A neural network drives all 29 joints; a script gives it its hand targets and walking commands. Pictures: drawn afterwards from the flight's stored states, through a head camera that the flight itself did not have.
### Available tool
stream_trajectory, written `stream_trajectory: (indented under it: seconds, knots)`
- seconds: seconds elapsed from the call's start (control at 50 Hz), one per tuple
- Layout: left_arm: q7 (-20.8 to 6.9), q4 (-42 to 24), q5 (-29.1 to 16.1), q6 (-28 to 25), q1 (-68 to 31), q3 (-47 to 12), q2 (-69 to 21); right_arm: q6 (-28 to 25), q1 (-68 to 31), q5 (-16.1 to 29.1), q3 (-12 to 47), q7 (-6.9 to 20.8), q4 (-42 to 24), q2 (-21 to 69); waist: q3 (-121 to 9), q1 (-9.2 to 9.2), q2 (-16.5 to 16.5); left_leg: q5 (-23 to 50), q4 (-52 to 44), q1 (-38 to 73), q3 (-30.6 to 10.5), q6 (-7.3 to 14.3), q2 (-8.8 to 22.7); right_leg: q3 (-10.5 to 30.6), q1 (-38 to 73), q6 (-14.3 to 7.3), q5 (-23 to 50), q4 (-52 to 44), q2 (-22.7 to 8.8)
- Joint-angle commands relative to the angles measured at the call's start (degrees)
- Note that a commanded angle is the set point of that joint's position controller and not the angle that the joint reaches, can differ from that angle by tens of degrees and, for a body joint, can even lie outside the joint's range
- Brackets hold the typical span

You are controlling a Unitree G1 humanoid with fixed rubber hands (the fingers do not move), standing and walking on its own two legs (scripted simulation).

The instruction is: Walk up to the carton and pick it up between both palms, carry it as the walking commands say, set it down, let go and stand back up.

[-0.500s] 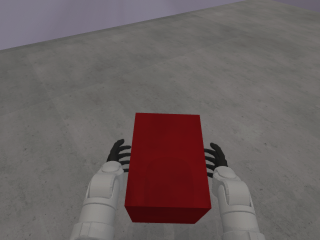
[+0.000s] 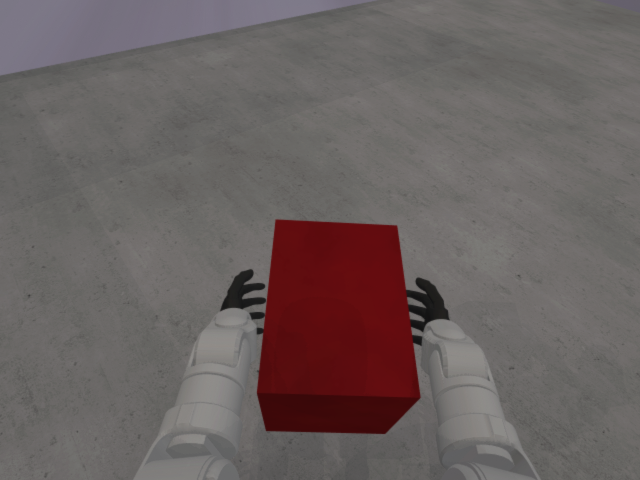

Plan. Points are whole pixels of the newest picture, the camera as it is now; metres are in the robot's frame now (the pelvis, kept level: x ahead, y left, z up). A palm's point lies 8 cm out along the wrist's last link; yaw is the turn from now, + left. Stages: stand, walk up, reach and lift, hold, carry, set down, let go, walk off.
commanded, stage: set down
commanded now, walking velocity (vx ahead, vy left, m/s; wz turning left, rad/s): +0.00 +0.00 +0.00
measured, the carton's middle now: (331, 328) +0.35 +0.00 -0.06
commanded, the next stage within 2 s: none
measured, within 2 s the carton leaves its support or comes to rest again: neither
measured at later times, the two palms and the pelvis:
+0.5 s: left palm (252, 353) +0.32 +0.11 -0.09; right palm (428, 347) +0.34 -0.16 -0.08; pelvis +0.01 -0.03 -0.01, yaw -1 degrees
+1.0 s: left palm (244, 390) +0.31 +0.13 -0.20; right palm (399, 377) +0.34 -0.13 -0.18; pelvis -0.03 -0.01 -0.06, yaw -1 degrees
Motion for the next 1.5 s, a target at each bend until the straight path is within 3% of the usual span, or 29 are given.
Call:
stream_trajectory:
  seconds: [0.0,0.08,0.18,0.28,0.46,0.54,0.64,0.72,0.76,0.86,1.02,1.14,1.38,1.48]
  knots:
    - [-20.6,-2.6,-5.0,-6.3,-29.4,-22.8,-62.7,-6.4,-35.5,6.5,23.8,20.3,1.2,57.9,-22.9,2.22,1.6,5.5,1.0,28.4,-7.4,-1.2,-1.8,4.7,-16.5,-3.3,2.6,-6.4,5.9]
    - [-20.3,-1.5,-2.7,-8.8,-21.4,-20.7,-57.6,-7.7,-26.9,5.4,23.9,18.6,2.0,57.3,-22.7,3.11,0.7,16.9,2.5,26.4,-7.5,-0.3,-2.0,5.7,-16.8,-2.2,11.0,-6.3,6.3]
    - [-19.6,-6.5,-2.5,-13.3,-20.5,-23.9,-53.1,-10.7,-20.2,4.3,24.2,17.1,2.3,55.9,-25.2,1.87,0.9,25.5,4.6,24.8,-7.5,-0.2,-2.3,5.6,-19.3,-1.1,16.1,-4.7,7.7]
    - [-18.5,-9.9,-2.3,-18.7,-21.9,-26.5,-50.4,-15.5,-20.8,3.7,26.3,15.9,1.6,55.1,-29.2,3.48,1.4,27.9,7.0,20.6,-6.2,0.1,-3.1,5.6,-20.9,-0.6,18.9,-2.0,8.4]
    - [-16.2,-5.8,-1.5,-29.4,-21.9,-25.6,-39.8,-25.0,-24.6,2.9,30.3,10.2,2.1,49.2,-36.6,6.34,-2.3,25.3,13.1,6.2,-4.0,1.1,-4.2,6.0,-23.1,0.8,24.7,4.6,7.7]
    - [-12.7,-5.6,-3.4,-34.5,-23.5,-25.8,-31.0,-29.2,-26.1,3.8,31.7,5.9,0.6,40.5,-39.6,6.55,-3.2,22.5,15.7,1.0,-3.1,0.9,-4.6,5.3,-25.7,1.3,23.0,7.4,8.0]
    - [-5.6,-5.9,-7.1,-39.7,-21.9,-24.0,-17.0,-34.2,-23.9,6.2,32.5,-0.7,-1.7,24.3,-42.9,7.37,-1.8,20.7,18.8,-2.0,-2.0,0.0,-4.9,3.5,-29.2,1.6,19.1,10.7,9.1]
    - [-0.4,-5.7,-9.4,-41.4,-16.2,-21.4,-6.2,-36.1,-20.7,8.1,29.9,-5.2,-4.8,7.1,-39.1,6.27,1.1,16.9,18.5,-0.9,-1.9,-0.3,-4.5,1.8,-32.8,0.9,11.9,11.5,10.0]
    - [1.3,-6.2,-10.4,-41.1,-16.3,-20.7,-4.3,-35.8,-21.4,9.4,28.2,-6.4,-5.7,3.7,-37.0,5.2,2.0,13.2,17.8,-1.2,-2.5,-0.3,-3.9,1.1,-34.0,0.3,7.7,11.7,10.2]
    - [3.6,-9.9,-11.8,-40.8,-22.6,-19.9,-1.0,-34.9,-25.9,12.4,25.4,-7.3,-5.4,0.4,-36.1,3.13,3.3,6.6,18.4,-3.5,-3.6,-0.3,-3.3,0.6,-36.1,-0.6,3.9,14.0,10.1]
    - [4.9,-11.1,-12.0,-39.5,-26.4,-19.8,-2.2,-34.2,-32.1,15.3,24.2,-7.2,-5.8,-3.4,-46.2,3.07,4.4,8.3,24.4,-0.6,-4.8,-1.5,-3.3,0.0,-43.5,-0.8,3.0,20.1,10.3]
    - [4.7,-8.7,-10.6,-37.8,-29.3,-18.7,-3.3,-32.5,-35.1,15.6,23.5,-6.6,-3.3,-2.6,-48.0,2.71,4.1,5.7,28.7,-6.5,-4.5,-1.7,-3.7,0.2,-49.3,-0.9,1.1,23.8,10.3]
    - [3.8,-12.9,-13.5,-36.7,-37.2,-21.5,-4.2,-31.3,-42.4,17.7,29.3,-7.7,-10.1,1.5,-64.5,3.31,2.5,15.2,39.9,-14.5,-1.5,-2.1,-5.4,0.0,-50.3,0.8,9.1,33.7,11.5]
    - [3.3,-12.8,-14.4,-35.9,-41.2,-21.6,-2.8,-30.3,-45.5,18.3,30.5,-8.6,-12.0,2.7,-66.8,3.62,1.2,14.8,43.9,-20.5,-0.5,-2.2,-6.0,-0.5,-49.6,1.7,11.0,37.2,11.7]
